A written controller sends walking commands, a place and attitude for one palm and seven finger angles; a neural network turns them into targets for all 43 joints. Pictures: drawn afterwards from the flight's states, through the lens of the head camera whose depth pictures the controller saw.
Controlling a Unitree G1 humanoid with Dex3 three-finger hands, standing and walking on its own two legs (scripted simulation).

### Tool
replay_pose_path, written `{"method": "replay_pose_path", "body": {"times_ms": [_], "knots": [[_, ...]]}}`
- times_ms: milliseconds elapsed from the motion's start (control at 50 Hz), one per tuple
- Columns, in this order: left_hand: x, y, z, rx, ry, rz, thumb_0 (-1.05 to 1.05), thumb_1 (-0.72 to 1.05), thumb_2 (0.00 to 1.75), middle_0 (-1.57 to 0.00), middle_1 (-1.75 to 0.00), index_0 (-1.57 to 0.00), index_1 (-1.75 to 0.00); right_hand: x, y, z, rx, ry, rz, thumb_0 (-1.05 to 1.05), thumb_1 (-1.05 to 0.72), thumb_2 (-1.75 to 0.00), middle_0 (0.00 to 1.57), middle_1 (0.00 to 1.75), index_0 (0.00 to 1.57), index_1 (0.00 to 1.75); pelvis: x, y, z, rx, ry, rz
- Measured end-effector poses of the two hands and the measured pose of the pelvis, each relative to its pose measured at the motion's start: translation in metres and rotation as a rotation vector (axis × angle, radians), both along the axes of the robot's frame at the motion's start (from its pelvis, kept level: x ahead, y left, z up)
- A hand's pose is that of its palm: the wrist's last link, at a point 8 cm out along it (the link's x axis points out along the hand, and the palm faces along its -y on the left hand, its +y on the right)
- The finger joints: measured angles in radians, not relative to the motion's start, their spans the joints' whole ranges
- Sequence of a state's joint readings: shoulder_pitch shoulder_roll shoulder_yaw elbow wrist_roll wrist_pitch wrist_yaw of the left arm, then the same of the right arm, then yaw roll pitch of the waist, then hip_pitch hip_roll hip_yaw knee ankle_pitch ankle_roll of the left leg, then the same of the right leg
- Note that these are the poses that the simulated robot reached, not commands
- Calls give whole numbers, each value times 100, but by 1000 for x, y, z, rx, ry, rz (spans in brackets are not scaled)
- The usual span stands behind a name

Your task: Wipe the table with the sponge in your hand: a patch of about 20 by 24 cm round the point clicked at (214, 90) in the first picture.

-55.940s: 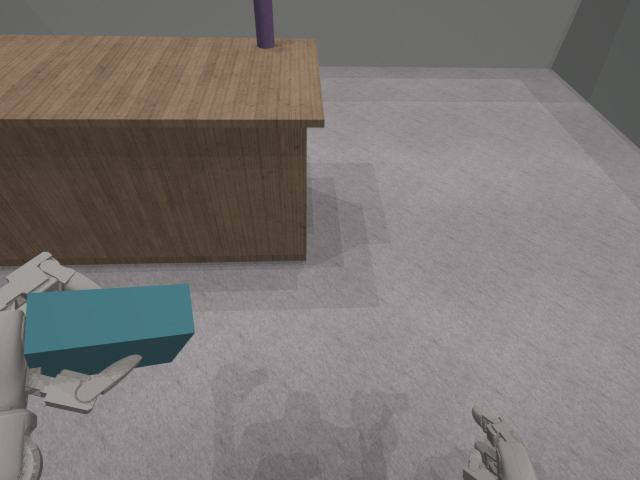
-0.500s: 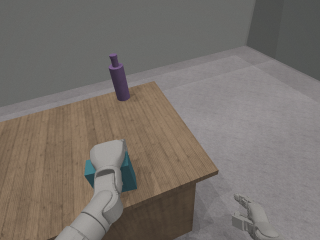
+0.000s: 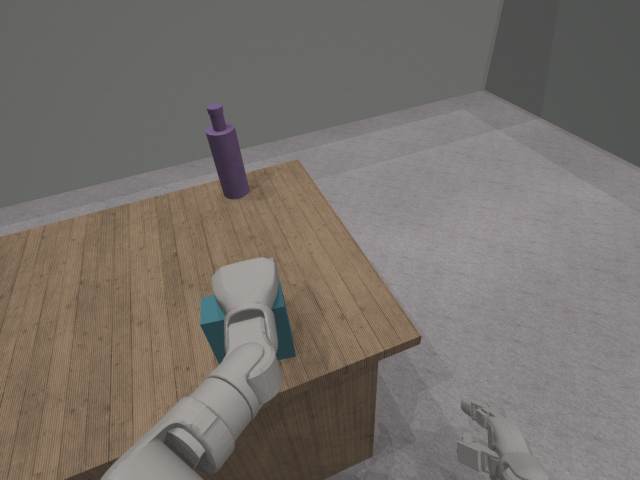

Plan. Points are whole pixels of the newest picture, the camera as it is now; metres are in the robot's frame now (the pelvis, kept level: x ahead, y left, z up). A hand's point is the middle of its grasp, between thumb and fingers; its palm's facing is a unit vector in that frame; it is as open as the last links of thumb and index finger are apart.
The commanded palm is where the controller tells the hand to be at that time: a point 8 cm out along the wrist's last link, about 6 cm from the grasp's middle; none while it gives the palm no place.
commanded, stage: wipe forward along the third lane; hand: left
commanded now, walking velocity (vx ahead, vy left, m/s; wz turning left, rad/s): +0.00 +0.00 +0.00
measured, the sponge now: (253, 336) +0.33 +0.15 -0.02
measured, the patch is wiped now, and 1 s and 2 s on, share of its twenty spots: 0.70 0.80 1.00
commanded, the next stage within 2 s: wipe back along the third lane in 1.54 s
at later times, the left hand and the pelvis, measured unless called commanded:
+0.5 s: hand (251, 290) +0.38 +0.15 +0.04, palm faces -0.08 -0.05 -1.00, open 9.4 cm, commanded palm +0.36 +0.16 +0.07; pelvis -0.01 -0.01 +0.00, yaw -1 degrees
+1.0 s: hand (238, 268) +0.42 +0.19 +0.04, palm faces -0.10 -0.04 -0.99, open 9.4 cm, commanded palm +0.41 +0.19 +0.07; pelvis +0.00 +0.00 +0.00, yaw -2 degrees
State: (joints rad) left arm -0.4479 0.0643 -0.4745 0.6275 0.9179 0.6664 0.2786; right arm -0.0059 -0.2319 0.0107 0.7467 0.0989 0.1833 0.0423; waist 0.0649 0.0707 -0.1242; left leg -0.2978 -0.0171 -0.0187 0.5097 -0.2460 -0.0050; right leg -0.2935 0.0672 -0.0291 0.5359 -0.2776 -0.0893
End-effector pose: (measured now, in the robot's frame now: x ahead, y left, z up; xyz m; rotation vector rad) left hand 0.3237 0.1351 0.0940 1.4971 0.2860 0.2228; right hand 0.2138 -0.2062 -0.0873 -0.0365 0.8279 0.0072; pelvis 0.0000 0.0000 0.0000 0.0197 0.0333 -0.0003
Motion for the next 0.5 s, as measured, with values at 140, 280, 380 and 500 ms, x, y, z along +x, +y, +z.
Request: {"method": "replay_pose_path", "body": {"times_ms": [140, 280, 380, 500], "knots": [[9, 3, -1, -15, 25, 32, 1, -48, 109, -81, -142, -83, -140, -8, -19, 0, -40, 22, -41, 1, -91, -90, 20, 29, 20, 30, 0, -6, 1, 2, 11, -10], [19, 7, -2, -10, 36, 41, 1, -49, 109, -82, -141, -84, -139, -21, -35, -2, -77, 45, -88, 1, -91, -90, 20, 29, 20, 30, -2, -10, 1, 3, 24, -19], [28, 9, -1, 6, 43, 46, 1, -49, 109, -83, -141, -84, -139, -35, -42, -8, -91, 72, -115, 1, -91, -90, 20, 29, 20, 30, -5, -11, 0, 3, 40, -21], [39, 14, -1, 17, 54, 54, 0, -49, 109, -83, -141, -84, -139, -56, -46, -19, -97, 120, -142, 1, -91, -90, 20, 29, 20, 30, -7, -11, -1, 3, 60, -23]]}}
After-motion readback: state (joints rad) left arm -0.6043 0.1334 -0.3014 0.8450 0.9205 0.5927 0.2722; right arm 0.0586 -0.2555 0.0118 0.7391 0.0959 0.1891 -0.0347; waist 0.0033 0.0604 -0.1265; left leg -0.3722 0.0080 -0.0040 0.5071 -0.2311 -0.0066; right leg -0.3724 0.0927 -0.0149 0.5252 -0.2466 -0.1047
